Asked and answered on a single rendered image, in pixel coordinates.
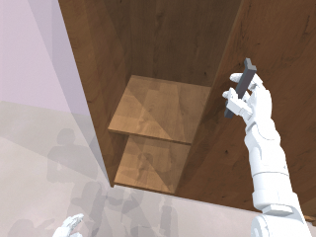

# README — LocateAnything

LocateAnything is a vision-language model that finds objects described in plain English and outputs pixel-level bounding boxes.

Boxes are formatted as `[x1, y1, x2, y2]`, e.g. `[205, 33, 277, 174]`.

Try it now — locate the left robot hand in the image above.
[52, 213, 84, 237]

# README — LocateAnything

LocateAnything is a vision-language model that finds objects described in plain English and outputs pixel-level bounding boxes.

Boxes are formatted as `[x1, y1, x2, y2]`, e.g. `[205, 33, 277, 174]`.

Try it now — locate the robot right forearm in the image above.
[244, 117, 312, 237]

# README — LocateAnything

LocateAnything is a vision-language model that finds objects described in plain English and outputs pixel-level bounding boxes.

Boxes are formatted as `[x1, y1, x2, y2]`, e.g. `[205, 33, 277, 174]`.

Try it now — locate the right robot hand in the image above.
[222, 73, 273, 124]

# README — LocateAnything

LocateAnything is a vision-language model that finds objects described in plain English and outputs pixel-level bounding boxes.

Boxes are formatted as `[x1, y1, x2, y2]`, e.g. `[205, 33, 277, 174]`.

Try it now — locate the handle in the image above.
[224, 57, 257, 119]

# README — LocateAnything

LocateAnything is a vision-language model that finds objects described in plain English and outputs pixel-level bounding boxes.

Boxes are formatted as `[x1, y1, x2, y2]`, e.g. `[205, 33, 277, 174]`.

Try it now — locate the wardrobe door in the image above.
[174, 0, 316, 213]
[300, 197, 316, 217]

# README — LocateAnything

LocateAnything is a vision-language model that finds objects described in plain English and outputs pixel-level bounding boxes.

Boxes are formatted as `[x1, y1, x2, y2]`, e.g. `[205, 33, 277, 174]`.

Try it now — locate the robot right upper arm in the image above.
[250, 214, 310, 237]

